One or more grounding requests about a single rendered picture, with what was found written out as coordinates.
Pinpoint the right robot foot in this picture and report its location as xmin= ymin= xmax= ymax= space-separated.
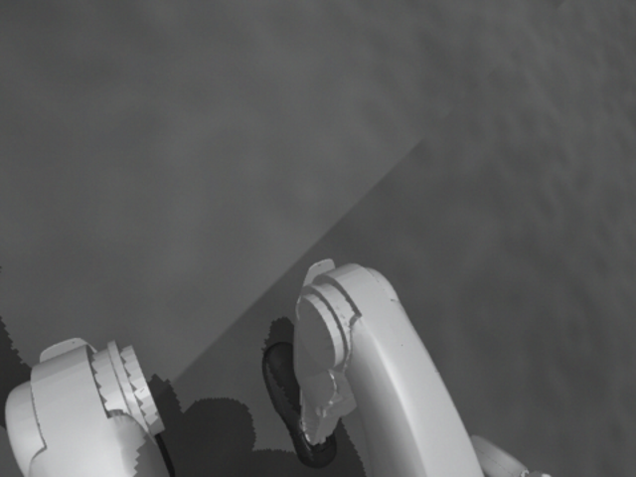
xmin=262 ymin=342 xmax=337 ymax=469

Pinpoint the right robot hand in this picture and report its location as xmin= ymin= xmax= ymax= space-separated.
xmin=469 ymin=434 xmax=532 ymax=477

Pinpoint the left robot foot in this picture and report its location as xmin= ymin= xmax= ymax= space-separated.
xmin=154 ymin=433 xmax=175 ymax=477

